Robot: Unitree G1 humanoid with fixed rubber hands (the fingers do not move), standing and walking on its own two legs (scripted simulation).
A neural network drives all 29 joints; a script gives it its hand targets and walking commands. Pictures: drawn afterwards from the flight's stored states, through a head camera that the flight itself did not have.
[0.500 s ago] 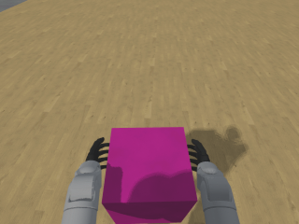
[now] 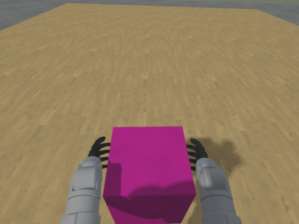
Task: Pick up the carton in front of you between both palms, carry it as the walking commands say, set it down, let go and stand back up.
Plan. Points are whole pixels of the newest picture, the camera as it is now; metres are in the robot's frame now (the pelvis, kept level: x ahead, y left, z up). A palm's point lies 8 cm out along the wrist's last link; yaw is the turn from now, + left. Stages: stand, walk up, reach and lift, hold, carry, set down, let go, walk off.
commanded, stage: hold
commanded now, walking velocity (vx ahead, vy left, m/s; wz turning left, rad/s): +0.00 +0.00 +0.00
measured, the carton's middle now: (148, 176) +0.29 +0.00 -0.04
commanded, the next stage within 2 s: set down in 0.02 s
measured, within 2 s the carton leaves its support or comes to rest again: neither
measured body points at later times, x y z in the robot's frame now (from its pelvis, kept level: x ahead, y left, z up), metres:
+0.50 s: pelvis +0.00 +0.00 -0.03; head +0.09 +0.00 +0.42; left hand +0.35 +0.16 -0.05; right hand +0.36 -0.14 -0.06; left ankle +0.05 +0.11 -0.74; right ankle +0.05 -0.11 -0.74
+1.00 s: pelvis -0.02 +0.00 -0.15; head +0.19 -0.02 +0.25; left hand +0.39 +0.15 -0.22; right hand +0.41 -0.15 -0.23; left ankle +0.05 +0.12 -0.74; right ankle +0.05 -0.11 -0.74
